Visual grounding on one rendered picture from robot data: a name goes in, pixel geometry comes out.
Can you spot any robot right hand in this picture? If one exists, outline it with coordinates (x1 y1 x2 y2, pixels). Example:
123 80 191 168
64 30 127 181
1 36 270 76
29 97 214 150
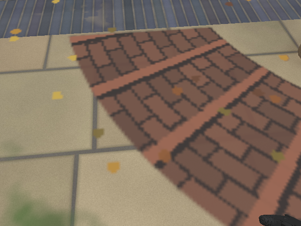
259 214 301 226

